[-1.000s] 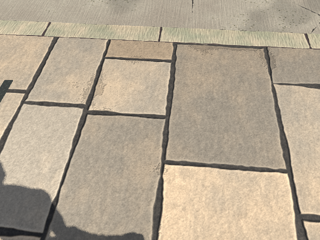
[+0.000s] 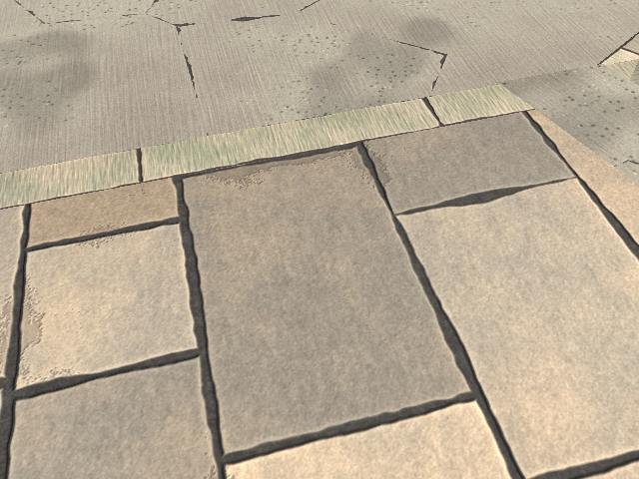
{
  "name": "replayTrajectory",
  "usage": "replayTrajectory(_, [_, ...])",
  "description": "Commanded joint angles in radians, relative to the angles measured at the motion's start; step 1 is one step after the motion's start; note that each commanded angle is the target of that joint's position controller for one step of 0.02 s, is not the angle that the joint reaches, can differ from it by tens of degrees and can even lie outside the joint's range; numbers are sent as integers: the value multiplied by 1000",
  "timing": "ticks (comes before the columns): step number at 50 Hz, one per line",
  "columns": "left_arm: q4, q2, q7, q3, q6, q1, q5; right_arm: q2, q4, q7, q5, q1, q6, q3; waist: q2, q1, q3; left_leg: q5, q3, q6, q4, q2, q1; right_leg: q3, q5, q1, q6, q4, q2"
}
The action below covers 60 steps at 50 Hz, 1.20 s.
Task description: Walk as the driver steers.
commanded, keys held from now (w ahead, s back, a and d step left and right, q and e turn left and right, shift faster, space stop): q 0.40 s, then no key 0.16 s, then e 0.44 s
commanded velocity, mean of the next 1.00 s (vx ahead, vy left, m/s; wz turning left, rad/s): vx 0.00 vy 0.00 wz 0.15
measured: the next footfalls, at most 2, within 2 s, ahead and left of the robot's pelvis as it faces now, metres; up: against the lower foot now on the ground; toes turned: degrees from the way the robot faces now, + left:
left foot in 0.22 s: +0.05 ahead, +0.14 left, +0.00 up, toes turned +9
right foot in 0.72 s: +0.11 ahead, -0.09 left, +0.00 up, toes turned +17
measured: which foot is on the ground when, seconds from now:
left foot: up 0.00-0.20, down 0.22-1.00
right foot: down 0.00-0.22, up 0.24-0.70, down 0.72-0.96, up 0.98-1.00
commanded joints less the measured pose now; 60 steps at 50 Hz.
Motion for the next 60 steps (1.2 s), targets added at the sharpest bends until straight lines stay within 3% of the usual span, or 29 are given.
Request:
replayTrajectory(1, [-62, 205, 24, 69, -13, 10, -6, -105, -103, 1, 9, -79, -6, -39, -208, 63, 16, -209, 11, 1, 273, 9, -158, 270, 368, 30, -207, -214, -342])
replayTrajectory(4, [-65, 201, 24, 77, -11, -32, -22, -73, -109, 7, 15, -55, 12, -36, -132, 49, -11, -240, 5, -21, 330, 42, -215, 214, 594, 119, -225, -168, -357])
replayTrajectory(6, [-69, 211, 21, 85, 1, -68, -27, -68, -117, 17, 20, -53, 17, -32, -141, 50, -41, -175, 48, -26, 242, 32, -139, 143, 640, 120, -201, -139, -327])
replayTrajectory(10, [-46, 212, 23, 90, 13, -67, -56, -95, -122, 35, 20, 15, 17, -49, -143, 10, -91, 103, 120, 26, -100, -42, 84, 31, 530, 84, -110, 14, -276])
replayTrajectory(11, [-27, 185, 19, 86, 6, -4, -45, -156, -130, 23, 11, 39, 13, -70, -15, 14, -111, 360, -9, 71, -197, 3, 220, -50, 340, -19, -29, 184, -206])
replayTrajectory(12, [-84, 109, 16, 58, -1, -25, 18, -311, -161, 6, -1, 55, 7, -102, 306, 37, -116, 836, -446, 248, -211, 298, 394, -103, -281, -353, 92, 503, -41])
replayTrajectory(13, [-99, 142, 18, 64, -9, -113, 1, -261, -169, 20, -33, 108, -14, -82, 205, -44, -218, 825, -560, 403, -246, 382, 386, 83, -418, -408, 92, 665, 11])
replayTrajectory(14, [-96, 174, 19, 74, -7, -129, -25, -236, -173, 25, -33, 68, -33, -73, 106, -28, -165, 757, -471, 383, -245, 342, 367, 112, -358, -442, 82, 727, -12])
replayTrajectory(16, [-69, 186, 32, 82, -1, -123, -19, -192, -181, 10, 7, -18, -36, -63, 15, 7, -108, 614, -355, 281, -235, 245, 331, 120, -196, -468, 76, 671, -45])
replayTrajectory(17, [-66, 192, 35, 87, 1, -112, -18, -183, -187, 1, 16, -42, -30, -57, 30, 26, -105, 597, -324, 260, -244, 212, 295, 124, -141, -426, 82, 641, -49])
replayTrajectory(19, [-53, 174, 29, 85, 0, -81, -24, -177, -196, -9, 9, -46, -19, -54, 56, 39, -121, 591, -299, 253, -259, 178, 279, 112, -72, -380, 97, 625, -21])
replayTrajectory(25, [-39, 154, 27, 77, 0, -93, -27, -159, -201, -27, -3, -48, -5, -46, 81, 18, -108, 400, -293, 248, -286, 157, 265, 106, -4, -333, 128, 412, -32])
replayTrajectory(28, [-38, 152, 24, 74, -5, -103, -28, -156, -198, -24, -11, -63, -1, -42, 101, 6, -76, 267, -307, 251, -302, 147, 200, 100, -8, -265, 124, 313, -43])
replayTrajectory(31, [-20, 135, 13, 64, -13, -76, -27, -97, -182, -13, -25, -91, -6, -16, 103, 3, -75, 197, -280, 247, -303, 140, 151, 84, -7, -139, 112, 177, -68])
replayTrajectory(33, [-12, 130, 4, 58, -21, -64, -30, -87, -158, -4, -29, -96, -10, -7, 98, 9, -62, 170, -272, 238, -295, 138, 126, 65, 24, -55, 97, 67, -59])
replayTrajectory(35, [-11, 144, -2, 57, -29, -51, -24, -96, -135, -1, -21, -84, -15, -7, 62, 34, -37, 162, -250, 191, -267, 111, 112, 56, 189, 25, 67, -126, -46])
replayTrajectory(36, [-24, 185, -1, 62, -32, -54, -16, -109, -127, -3, -24, -58, -22, -11, 27, 23, -47, 147, -237, 153, -236, 88, 117, 108, 312, 51, 46, -122, -82])
replayTrajectory(37, [-39, 255, 2, 76, -32, -57, -17, -127, -130, -5, -35, -22, -29, -19, -58, -19, -58, 96, -182, 118, -183, 25, 114, 167, 481, 47, 12, -74, -132])
replayTrajectory(38, [-29, 271, -2, 86, -30, -55, -33, -119, -135, -10, -37, -30, -31, -22, -143, -23, -64, 77, -93, 84, -149, -38, 123, 195, 440, 9, -33, -74, -135])
replayTrajectory(40, [-34, 227, -6, 79, -30, -54, -37, -105, -147, -24, -29, -88, -24, -26, -197, 4, -60, 75, -14, 49, -61, -71, 144, 289, 338, -51, -75, -135, -163])
replayTrajectory(42, [-48, 222, -3, 78, -31, -55, -34, -87, -158, -30, -22, -89, -7, -32, -226, 7, -53, 66, -3, 49, -31, -72, 125, 353, 330, -63, -98, -140, -182])
replayTrajectory(45, [-72, 226, 5, 82, -21, -51, -38, -73, -167, -23, -19, -67, -4, -43, -182, 7, -69, 65, -8, 70, -59, -51, 158, 365, 280, -105, -89, -98, -152])
replayTrajectory(47, [-101, 204, 8, 78, -11, -66, -44, -100, -164, -17, -19, -39, -4, -59, -53, 9, -64, 106, -86, 116, -159, 34, 211, 267, 184, -194, -28, 22, -65])
replayTrajectory(49, [-118, 180, 6, 74, -3, -40, -39, -149, -167, -15, -24, -26, -8, -71, 169, 19, -64, 305, -347, 280, -293, 303, 263, 105, -149, -324, 44, 299, 26])
replayTrajectory(50, [-122, 210, 3, 87, 2, -50, -36, -135, -178, -20, -29, -19, -18, -63, 143, 4, -67, 448, -410, 358, -305, 397, 266, 114, -310, -380, 63, 529, -9])
replayTrajectory(51, [-115, 222, -1, 97, 8, -38, -45, -129, -182, -25, -26, -24, -27, -59, 53, 15, -74, 363, -384, 361, -320, 398, 269, 132, -289, -416, 66, 644, -33])
replayTrajectory(52, [-115, 200, -6, 92, 15, -37, -52, -134, -182, -28, -14, -48, -33, -61, 17, 28, -52, 154, -320, 316, -348, 354, 268, 137, -209, -448, 62, 631, -72])
replayTrajectory(54, [-130, 166, -17, 75, 16, -91, -52, -153, -168, -34, 0, -36, -39, -66, 56, -7, -2, -92, -234, 261, -414, 284, 276, 95, -100, -488, 62, 544, -91])
replayTrajectory(60, [-166, 127, -54, 48, -14, -128, -49, -201, -135, -9, 15, 11, -54, -84, 82, -34, -20, -61, -27, 219, -426, 245, 225, -24, -86, -242, 27, 183, -68])
Velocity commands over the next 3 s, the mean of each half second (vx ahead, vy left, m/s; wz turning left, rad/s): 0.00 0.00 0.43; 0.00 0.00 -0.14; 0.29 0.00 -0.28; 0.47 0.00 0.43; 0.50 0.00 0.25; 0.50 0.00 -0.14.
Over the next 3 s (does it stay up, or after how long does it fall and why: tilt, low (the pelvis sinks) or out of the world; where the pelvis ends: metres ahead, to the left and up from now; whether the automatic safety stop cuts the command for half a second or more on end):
stays up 0.93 0.14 0.01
